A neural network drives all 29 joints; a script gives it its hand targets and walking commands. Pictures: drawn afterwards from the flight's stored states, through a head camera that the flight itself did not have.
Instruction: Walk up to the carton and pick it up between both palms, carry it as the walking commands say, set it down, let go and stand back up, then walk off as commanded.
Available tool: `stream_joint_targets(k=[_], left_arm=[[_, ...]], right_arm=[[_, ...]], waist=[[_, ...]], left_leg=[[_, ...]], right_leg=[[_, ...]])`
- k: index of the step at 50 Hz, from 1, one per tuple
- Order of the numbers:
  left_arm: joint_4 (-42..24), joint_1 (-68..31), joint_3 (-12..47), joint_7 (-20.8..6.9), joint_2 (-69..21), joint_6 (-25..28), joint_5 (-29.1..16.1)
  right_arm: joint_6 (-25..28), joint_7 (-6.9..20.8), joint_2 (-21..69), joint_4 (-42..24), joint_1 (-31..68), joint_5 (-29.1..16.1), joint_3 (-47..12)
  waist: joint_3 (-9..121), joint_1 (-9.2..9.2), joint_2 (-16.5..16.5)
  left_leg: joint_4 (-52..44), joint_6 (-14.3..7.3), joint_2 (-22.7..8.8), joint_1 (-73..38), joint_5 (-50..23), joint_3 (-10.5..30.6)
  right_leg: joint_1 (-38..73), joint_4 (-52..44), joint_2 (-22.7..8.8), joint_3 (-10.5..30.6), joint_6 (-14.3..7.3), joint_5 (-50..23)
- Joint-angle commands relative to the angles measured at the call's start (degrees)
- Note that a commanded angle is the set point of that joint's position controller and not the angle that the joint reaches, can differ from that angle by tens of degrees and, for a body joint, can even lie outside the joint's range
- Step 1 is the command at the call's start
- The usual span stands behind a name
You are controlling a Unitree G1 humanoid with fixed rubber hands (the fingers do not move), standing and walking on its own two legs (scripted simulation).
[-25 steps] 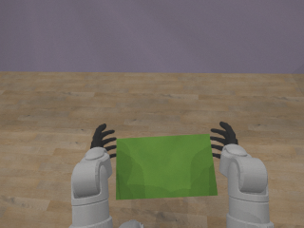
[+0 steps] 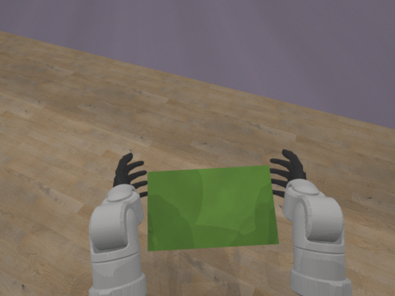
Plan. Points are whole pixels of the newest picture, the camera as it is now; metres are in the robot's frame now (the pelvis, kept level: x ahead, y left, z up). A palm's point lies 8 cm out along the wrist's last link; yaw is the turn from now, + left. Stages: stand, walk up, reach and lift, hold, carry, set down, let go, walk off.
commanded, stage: carry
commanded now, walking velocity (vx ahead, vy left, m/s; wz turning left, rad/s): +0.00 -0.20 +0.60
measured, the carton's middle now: (209, 206) +0.31 +0.00 -0.03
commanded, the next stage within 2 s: none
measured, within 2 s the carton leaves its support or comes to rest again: neither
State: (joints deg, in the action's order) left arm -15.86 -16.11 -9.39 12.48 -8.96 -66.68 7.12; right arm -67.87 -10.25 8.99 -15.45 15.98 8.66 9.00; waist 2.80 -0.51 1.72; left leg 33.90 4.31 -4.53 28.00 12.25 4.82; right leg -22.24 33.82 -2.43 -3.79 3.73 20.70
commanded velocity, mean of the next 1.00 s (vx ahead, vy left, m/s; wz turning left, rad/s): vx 0.00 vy -0.20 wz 0.60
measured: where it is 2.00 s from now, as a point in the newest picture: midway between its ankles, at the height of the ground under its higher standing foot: outside the picture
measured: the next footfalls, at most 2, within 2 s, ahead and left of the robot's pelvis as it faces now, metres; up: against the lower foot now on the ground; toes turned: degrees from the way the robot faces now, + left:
left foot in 0.30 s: -0.01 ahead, +0.02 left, +0.00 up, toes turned +22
right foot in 0.66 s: +0.06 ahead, -0.29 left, +0.00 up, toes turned +20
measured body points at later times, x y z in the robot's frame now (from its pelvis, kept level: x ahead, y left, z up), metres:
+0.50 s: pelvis -0.03 -0.11 +0.01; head +0.00 -0.08 +0.46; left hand +0.19 +0.15 +0.06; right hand +0.30 -0.15 +0.07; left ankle -0.05 +0.00 -0.73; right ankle +0.00 -0.25 -0.66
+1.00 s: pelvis -0.02 -0.24 +0.00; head -0.02 -0.23 +0.45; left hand +0.13 +0.07 +0.07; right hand +0.32 -0.19 +0.08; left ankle -0.07 -0.18 -0.73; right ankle +0.02 -0.31 -0.72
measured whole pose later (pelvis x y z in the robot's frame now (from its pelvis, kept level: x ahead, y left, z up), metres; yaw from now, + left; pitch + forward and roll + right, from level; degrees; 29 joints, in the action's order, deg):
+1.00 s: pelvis -0.02 -0.24 +0.00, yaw +38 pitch +5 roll +0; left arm -11.8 -16.2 -10.2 11.6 -9.0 -66.4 8.7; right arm -68.1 -13.1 9.4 -11.5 17.4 7.1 9.9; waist 5.3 1.4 -1.3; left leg 34.3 -3.0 -0.2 21.9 18.4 -9.1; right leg -23.2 39.9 -5.6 -15.9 -1.6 21.2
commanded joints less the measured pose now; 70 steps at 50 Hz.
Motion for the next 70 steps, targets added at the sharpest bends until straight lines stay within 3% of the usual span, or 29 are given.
stream_joint_targets(k=[1,2,5,7,12,14,16,17,18,20,22,31,33,34,35,38,40,46,48,49,50,51,53,56,65,67,68,69,70], left_arm=[[0.89,-21.06,43.0,-23.06,-57.42,-1.73,-24.96],[5.26,-18.0,41.24,-23.53,-57.35,-1.32,-22.89],[0.68,-23.01,40.36,-23.69,-58.65,-0.87,-23.44],[-0.27,-24.7,40.52,-23.25,-58.71,-0.43,-23.88],[1.78,-24.32,40.32,-22.81,-56.06,-1.03,-23.56],[3.11,-23.79,40.73,-22.7,-56.32,-1.48,-23.49],[5.32,-23.01,41.35,-22.83,-57.04,-1.59,-23.27],[2.37,-28.27,43.31,-23.34,-56.99,-1.87,-25.13],[3.81,-28.31,43.51,-23.07,-58.34,-1.42,-24.8],[2.09,-29.88,43.74,-23.47,-59.84,-0.92,-26.12],[0.53,-30.43,43.84,-23.51,-60.27,-0.83,-27.11],[1.04,-25.48,43.12,-22.93,-58.18,-1.82,-25.91],[1.65,-23.4,42.8,-22.97,-58.14,-1.78,-25.57],[1.36,-22.42,42.63,-23.06,-57.78,-1.71,-25.33],[5.51,-19.16,40.88,-23.55,-57.48,-1.37,-23.26],[1.1,-24.44,39.74,-23.87,-59.02,-0.78,-23.82],[0.32,-25.8,39.76,-23.51,-58.94,-0.42,-24.19],[2.53,-24.71,39.62,-22.89,-56.25,-1.16,-23.63],[4.26,-23.75,40.17,-22.88,-56.6,-1.57,-23.56],[5.63,-23.55,40.84,-23.03,-57.06,-1.57,-23.52],[3.55,-26.3,42.1,-23.23,-57.32,-1.8,-24.46],[4.96,-27.16,42.53,-23.25,-57.92,-1.5,-24.54],[2.64,-30.44,43.42,-23.57,-59.49,-0.74,-26.08],[0.21,-31.73,44.3,-23.55,-60.43,-0.52,-27.95],[0.78,-24.86,42.95,-22.8,-57.68,-1.76,-26.19],[1.23,-22.8,42.89,-22.97,-57.63,-1.7,-25.78],[3.31,-20.46,41.77,-23.34,-56.71,-1.58,-24.61],[2.97,-21.5,40.84,-23.68,-57.98,-1.29,-23.82],[2.22,-22.66,39.73,-23.86,-58.49,-1.19,-23.65]], right_arm=[[-0.16,20.86,53.01,-3.7,25.14,-25.45,-40.73],[-0.78,21.33,53.92,-3.85,27.09,-26.22,-41.71],[-0.51,21.55,56.22,-5.35,33.04,-29.51,-45.25],[-0.51,21.81,55.63,-6.23,34.4,-30.7,-45.63],[-1.8,21.77,54.0,-1.12,30.83,-29.27,-42.74],[-1.86,22.01,54.64,1.86,28.5,-28.36,-41.53],[-1.4,22.68,55.95,4.78,27.19,-27.56,-40.32],[-0.37,22.59,56.83,7.77,24.61,-25.72,-38.84],[-0.14,22.68,57.2,5.12,27.44,-26.09,-38.81],[0.37,22.42,58.37,2.96,29.36,-26.36,-38.68],[0.67,22.16,58.2,0.78,30.09,-26.64,-38.08],[-0.35,21.47,54.9,-1.85,26.3,-25.03,-38.95],[-0.5,21.42,54.39,-1.79,25.89,-25.2,-39.47],[-0.56,21.34,54.59,-2.22,25.84,-25.34,-39.92],[-1.09,21.75,55.34,-1.94,27.6,-25.93,-40.79],[-0.66,21.9,57.71,-4.05,34.05,-29.38,-44.57],[-0.66,22.08,57.06,-5.09,35.45,-30.61,-44.83],[-2.09,21.97,55.41,1.33,30.38,-28.71,-41.55],[-1.98,22.21,56.13,4.09,28.36,-27.78,-40.5],[-1.72,22.56,56.89,5.42,27.75,-27.48,-40.06],[-0.9,22.76,57.51,7.39,25.76,-26.41,-39.34],[-0.41,22.87,57.66,7.12,26.5,-25.96,-38.32],[0.32,22.65,58.89,4.48,28.64,-26.13,-37.93],[0.93,22.19,58.75,1.08,29.82,-26.22,-37.12],[-0.36,21.57,55.04,-1.56,25.78,-24.95,-38.82],[-0.52,21.6,54.99,-1.46,25.22,-25.3,-39.83],[-0.83,21.56,55.1,-1.42,26.37,-25.45,-40.51],[-1.17,21.87,56.5,-2.42,30.25,-26.91,-42.69],[-1.03,21.94,57.27,-2.43,31.98,-27.72,-44.07]], waist=[[21.92,0.46,-2.61],[19.0,0.2,-23.6],[17.41,0.18,-11.79],[16.75,0.03,-12.11],[19.42,-0.25,-12.4],[19.88,0.9,-9.61],[18.75,2.12,2.24],[17.6,2.58,21.28],[17.45,2.1,11.44],[18.64,2.04,3.71],[18.73,1.8,4.65],[21.14,2.17,13.35],[22.51,1.01,9.92],[21.92,0.46,-1.28],[18.83,0.06,-22.77],[17.43,0.1,-12.24],[16.81,-0.06,-12.89],[19.67,-0.04,-12.1],[20.2,1.0,-8.45],[19.36,1.75,-3.57],[19.55,2.1,16.4],[17.72,2.11,14.59],[18.53,2.04,5.24],[18.57,1.74,6.5],[21.34,1.66,13.1],[22.59,0.69,3.4],[21.11,0.0,-16.85],[19.78,0.15,-23.04],[18.86,-0.01,-16.95]], left_leg=[[9.45,-2.21,-1.89,1.36,1.02,-2.19],[23.99,-0.32,5.88,13.7,23.24,-12.6],[35.51,-2.85,1.55,10.18,19.39,-9.87],[28.76,-2.26,2.04,7.74,15.22,-12.19],[10.25,-4.52,4.17,0.11,14.04,-14.78],[-6.3,-5.75,3.26,-6.37,2.5,-14.43],[-13.56,-8.49,-12.05,-26.9,-14.67,4.57],[-11.87,-16.27,-25.12,-32.42,-37.95,26.01],[-8.62,-17.03,-21.59,-32.02,-44.83,19.48],[-9.27,-14.83,-17.68,-29.04,-37.1,10.64],[-9.64,-12.45,-13.23,-25.62,-32.11,5.01],[-7.7,-7.86,-8.9,-17.38,-17.3,6.37],[-2.7,-4.02,-6.1,-8.84,-13.59,3.38],[6.77,-2.34,-1.88,0.18,-1.21,-1.79],[20.8,-0.26,6.4,14.04,20.44,-12.21],[35.58,-2.8,1.94,9.95,18.88,-9.67],[29.51,-2.04,2.31,8.02,14.24,-12.26],[5.95,-5.4,4.41,-0.81,11.49,-15.21],[-11.3,-6.07,0.94,-9.95,-2.23,-12.61],[-14.69,-6.96,-6.06,-20.68,-5.59,-2.92],[-10.92,-14.1,-24.3,-32.05,-36.75,21.77],[-8.55,-16.92,-22.89,-32.99,-47.43,20.49],[-8.79,-14.98,-18.39,-29.74,-39.5,11.61],[-9.88,-11.88,-12.44,-24.39,-30.68,4.21],[-7.12,-6.61,-8.18,-15.2,-13.1,5.53],[2.4,-3.33,-3.15,-3.37,-6.95,-0.23],[15.62,-0.35,5.43,12.67,15.19,-9.44],[29.03,-1.63,3.75,13.29,26.61,-10.35],[34.16,-2.93,2.3,11.22,23.69,-8.41]], right_leg=[[22.48,-16.61,-11.34,6.65,-4.01,-8.53],[19.05,-14.78,-24.3,17.82,-13.45,-25.31],[15.58,-10.76,-16.04,3.63,-13.33,-33.36],[15.69,-9.28,-12.84,-1.89,-11.53,-28.41],[17.65,-6.0,-14.72,-0.25,-14.3,-25.7],[16.48,-1.99,-14.15,-1.79,-12.12,-26.94],[-4.5,8.3,-11.32,-4.51,-4.36,-8.74],[-18.54,17.0,-2.45,-4.87,-0.65,10.63],[-18.27,26.23,-3.88,2.11,0.27,9.57],[-18.15,29.86,-4.01,4.36,0.99,4.46],[-15.4,27.51,-3.33,3.47,1.68,1.62],[-0.44,2.14,1.91,-1.33,0.61,3.53],[15.1,-12.78,0.05,-3.11,-0.72,-3.5],[21.87,-17.56,-10.19,5.97,-3.02,-4.62],[19.45,-16.2,-24.52,18.62,-12.07,-21.47],[15.02,-11.15,-16.46,3.53,-12.65,-33.0],[15.95,-9.69,-12.75,-2.34,-10.5,-28.35],[18.87,-4.9,-14.87,-0.47,-13.7,-28.08],[15.48,-0.46,-13.81,-2.81,-9.92,-27.1],[3.98,4.84,-13.15,-3.84,-5.98,-20.27],[-12.97,14.7,-5.6,-6.02,-0.83,1.9],[-17.9,23.04,-3.96,-0.38,0.38,11.03],[-17.68,28.61,-4.16,3.48,1.07,6.06],[-14.54,26.96,-2.67,2.38,2.11,1.61],[3.75,-3.99,2.18,-3.09,0.26,1.2],[20.18,-16.68,-6.13,1.92,-1.8,-3.1],[24.59,-16.77,-22.7,17.94,-8.54,-19.37],[17.97,-13.24,-24.63,15.84,-14.07,-30.58],[16.42,-11.73,-20.11,10.31,-13.52,-34.06]])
